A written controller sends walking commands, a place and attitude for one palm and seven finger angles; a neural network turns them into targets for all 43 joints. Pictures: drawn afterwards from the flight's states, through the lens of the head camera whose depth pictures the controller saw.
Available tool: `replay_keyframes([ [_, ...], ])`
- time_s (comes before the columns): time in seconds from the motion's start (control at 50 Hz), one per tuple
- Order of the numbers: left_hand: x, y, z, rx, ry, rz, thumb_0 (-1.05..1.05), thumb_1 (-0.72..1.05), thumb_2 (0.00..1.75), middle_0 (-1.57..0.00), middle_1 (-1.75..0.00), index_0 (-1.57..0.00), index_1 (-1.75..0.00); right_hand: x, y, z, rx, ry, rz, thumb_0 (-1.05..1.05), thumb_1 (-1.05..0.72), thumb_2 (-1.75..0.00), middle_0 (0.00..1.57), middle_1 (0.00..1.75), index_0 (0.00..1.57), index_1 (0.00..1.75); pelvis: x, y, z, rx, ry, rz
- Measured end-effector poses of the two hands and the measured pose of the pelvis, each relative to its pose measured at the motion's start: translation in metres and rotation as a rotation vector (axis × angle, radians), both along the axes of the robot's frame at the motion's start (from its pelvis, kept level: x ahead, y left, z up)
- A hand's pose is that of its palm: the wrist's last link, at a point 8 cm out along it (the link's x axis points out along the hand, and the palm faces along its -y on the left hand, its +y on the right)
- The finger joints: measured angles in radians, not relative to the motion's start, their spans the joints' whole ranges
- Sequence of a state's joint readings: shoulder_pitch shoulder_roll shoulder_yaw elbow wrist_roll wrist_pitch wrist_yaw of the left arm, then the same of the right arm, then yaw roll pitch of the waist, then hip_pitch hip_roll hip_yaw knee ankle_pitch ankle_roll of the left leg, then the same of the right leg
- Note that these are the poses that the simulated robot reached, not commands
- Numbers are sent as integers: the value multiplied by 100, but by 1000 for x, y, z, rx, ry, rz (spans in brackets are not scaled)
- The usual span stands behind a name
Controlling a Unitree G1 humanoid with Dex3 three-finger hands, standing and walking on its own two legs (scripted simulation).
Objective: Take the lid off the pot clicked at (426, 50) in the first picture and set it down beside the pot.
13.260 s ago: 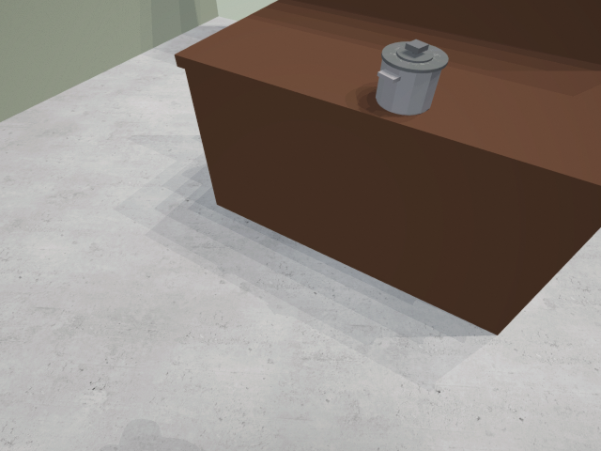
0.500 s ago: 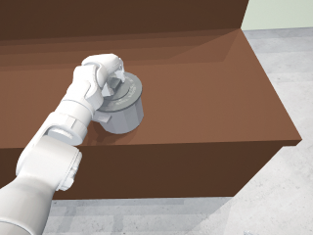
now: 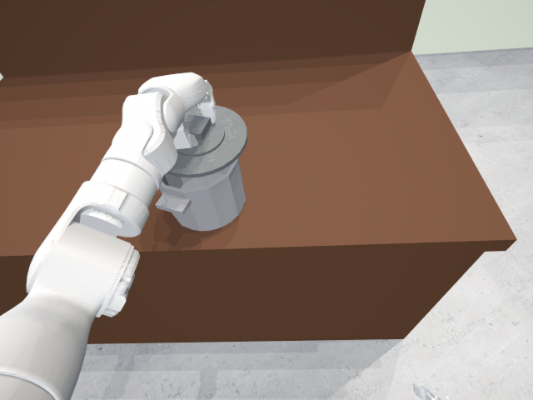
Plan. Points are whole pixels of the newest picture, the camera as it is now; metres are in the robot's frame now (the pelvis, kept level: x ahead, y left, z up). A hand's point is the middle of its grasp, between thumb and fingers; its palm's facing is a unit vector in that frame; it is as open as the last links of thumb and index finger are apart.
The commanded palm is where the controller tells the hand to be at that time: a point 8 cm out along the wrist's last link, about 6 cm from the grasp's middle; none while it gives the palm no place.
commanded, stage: lift the lid straight up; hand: left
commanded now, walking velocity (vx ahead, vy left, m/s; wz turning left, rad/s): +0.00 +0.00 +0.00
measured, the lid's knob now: (194, 127) +0.51 +0.10 +0.14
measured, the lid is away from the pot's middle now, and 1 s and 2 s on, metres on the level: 0.02 0.01 0.07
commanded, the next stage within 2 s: move the lid sideways beside the pot in 1.44 s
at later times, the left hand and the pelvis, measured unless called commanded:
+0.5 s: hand (162, 112) +0.47 +0.13 +0.21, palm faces -0.29 -0.04 -0.96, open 7.7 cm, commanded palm +0.46 +0.12 +0.28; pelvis -0.01 +0.01 +0.00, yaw +1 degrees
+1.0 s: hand (150, 81) +0.47 +0.13 +0.25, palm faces -0.25 -0.06 -0.97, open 7.7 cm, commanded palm +0.46 +0.13 +0.32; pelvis -0.01 +0.01 +0.00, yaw +0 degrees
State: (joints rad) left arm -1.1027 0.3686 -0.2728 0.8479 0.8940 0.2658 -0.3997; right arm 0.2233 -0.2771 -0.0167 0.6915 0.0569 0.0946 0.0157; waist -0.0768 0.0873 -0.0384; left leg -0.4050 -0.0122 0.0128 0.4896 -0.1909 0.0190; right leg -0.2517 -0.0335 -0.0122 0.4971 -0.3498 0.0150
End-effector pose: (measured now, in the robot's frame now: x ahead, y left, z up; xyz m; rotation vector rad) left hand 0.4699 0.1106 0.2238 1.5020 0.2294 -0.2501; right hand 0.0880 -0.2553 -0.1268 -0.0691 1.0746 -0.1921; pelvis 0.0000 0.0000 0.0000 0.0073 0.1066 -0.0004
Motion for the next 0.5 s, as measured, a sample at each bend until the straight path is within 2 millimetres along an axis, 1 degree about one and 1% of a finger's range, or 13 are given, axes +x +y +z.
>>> replay_keyframes([
  [0.16, -6, 10, 11, 21, 15, 32, -3, 32, 73, -91, -107, -56, -93, 13, -2, 7, -15, -47, 12, 1, -91, -90, 20, 30, 20, 30, -3, -1, 0, -1, -14, 5],
  [0.26, -9, 13, 19, 12, 18, 31, -3, 32, 73, -91, -107, -56, -93, 16, -1, 10, -27, -59, 25, 1, -91, -90, 20, 30, 20, 30, -6, 0, 1, -2, -19, 12],
  [0.36, -10, 16, 29, 25, 1, 28, -3, 32, 73, -91, -107, -56, -92, 13, 1, 11, -32, -60, 30, 1, -91, -90, 20, 30, 20, 30, -9, 2, 1, -4, -20, 14],
  [0.5, -9, 18, 40, 21, -10, 33, -3, 32, 73, -91, -107, -56, -92, 2, 6, 8, -28, -40, 27, 1, -91, -90, 20, 30, 20, 30, -11, 6, 1, -6, -18, 14],
])
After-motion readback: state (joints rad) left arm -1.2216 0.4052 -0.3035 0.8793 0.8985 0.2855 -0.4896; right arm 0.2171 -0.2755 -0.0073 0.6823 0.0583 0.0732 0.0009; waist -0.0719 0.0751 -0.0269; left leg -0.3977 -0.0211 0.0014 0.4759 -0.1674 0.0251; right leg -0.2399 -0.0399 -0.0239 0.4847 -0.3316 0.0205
